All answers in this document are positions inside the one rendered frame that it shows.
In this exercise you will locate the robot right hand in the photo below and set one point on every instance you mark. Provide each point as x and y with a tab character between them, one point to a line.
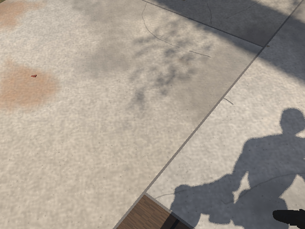
292	217

